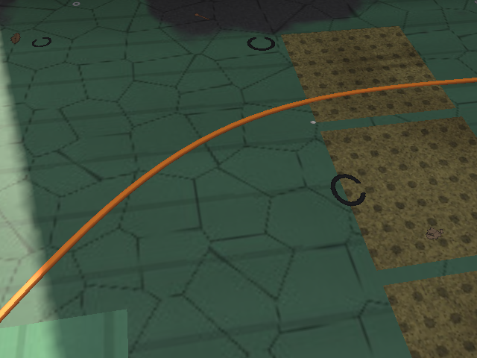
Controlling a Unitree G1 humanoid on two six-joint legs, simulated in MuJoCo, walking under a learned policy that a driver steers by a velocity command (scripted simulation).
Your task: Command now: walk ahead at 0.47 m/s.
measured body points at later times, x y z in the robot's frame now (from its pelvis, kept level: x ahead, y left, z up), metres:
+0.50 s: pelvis +0.28 -0.01 +0.01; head +0.31 -0.01 +0.46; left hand +0.19 +0.21 -0.14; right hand +0.44 -0.23 -0.12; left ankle +0.45 +0.13 -0.68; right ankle +0.19 -0.06 -0.73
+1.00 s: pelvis +0.56 +0.03 +0.01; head +0.58 +0.04 +0.46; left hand +0.69 +0.26 -0.13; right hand +0.49 -0.20 -0.13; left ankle +0.50 +0.09 -0.73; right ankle +0.69 -0.13 -0.67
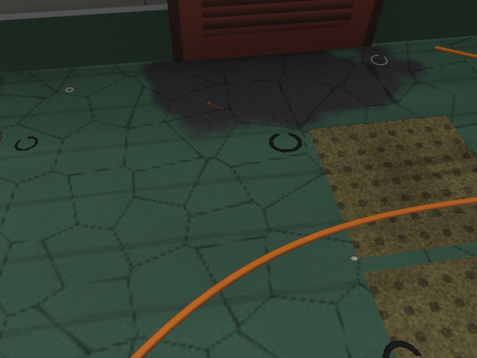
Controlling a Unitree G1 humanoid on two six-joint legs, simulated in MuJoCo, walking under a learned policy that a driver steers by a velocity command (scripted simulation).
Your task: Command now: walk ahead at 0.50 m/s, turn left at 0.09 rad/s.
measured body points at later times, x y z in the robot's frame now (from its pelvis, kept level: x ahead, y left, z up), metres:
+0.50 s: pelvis +0.26 -0.04 +0.00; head +0.28 -0.05 +0.45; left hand +0.20 +0.21 -0.14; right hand +0.42 -0.27 -0.14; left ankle +0.30 +0.12 -0.67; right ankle +0.25 -0.12 -0.75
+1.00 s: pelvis +0.49 +0.09 +0.00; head +0.51 +0.12 +0.44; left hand +0.48 +0.38 -0.13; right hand +0.66 -0.13 -0.13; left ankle +0.46 +0.12 -0.75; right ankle +0.62 -0.04 -0.67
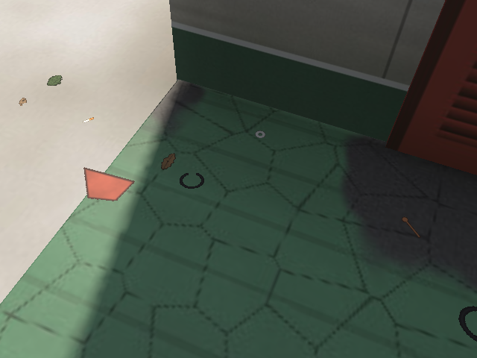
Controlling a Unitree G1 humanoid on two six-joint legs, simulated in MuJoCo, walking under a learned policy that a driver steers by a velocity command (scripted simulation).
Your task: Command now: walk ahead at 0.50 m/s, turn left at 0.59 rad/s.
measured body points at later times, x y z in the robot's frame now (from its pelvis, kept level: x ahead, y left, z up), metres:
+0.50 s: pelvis +0.28 -0.05 +0.00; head +0.31 -0.06 +0.45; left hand +0.32 +0.23 -0.12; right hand +0.39 -0.30 -0.14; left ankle +0.21 +0.07 -0.66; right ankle +0.32 -0.12 -0.74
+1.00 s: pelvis +0.52 +0.05 +0.00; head +0.54 +0.06 +0.45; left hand +0.53 +0.31 -0.15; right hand +0.66 -0.20 -0.11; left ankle +0.54 +0.13 -0.74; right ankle +0.48 -0.09 -0.66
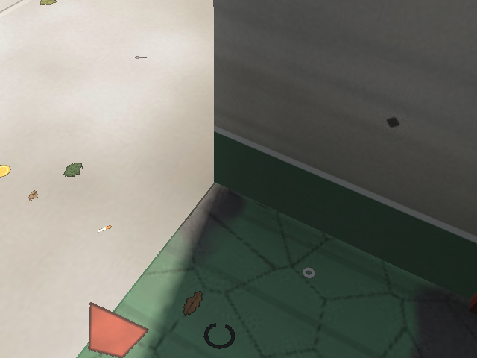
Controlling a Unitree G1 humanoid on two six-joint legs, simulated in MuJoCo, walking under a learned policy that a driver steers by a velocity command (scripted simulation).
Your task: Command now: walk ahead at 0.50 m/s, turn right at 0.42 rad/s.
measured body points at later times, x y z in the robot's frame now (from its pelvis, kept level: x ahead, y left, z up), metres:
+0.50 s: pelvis +0.25 -0.07 -0.01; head +0.28 -0.09 +0.44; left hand +0.45 +0.16 -0.12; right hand +0.25 -0.34 -0.14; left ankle +0.18 +0.11 -0.64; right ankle +0.28 -0.13 -0.74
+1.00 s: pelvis +0.39 -0.08 +0.00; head +0.40 -0.09 +0.44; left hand +0.56 +0.11 -0.15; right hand +0.39 -0.34 -0.15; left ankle +0.50 -0.03 -0.74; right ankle +0.29 -0.14 -0.74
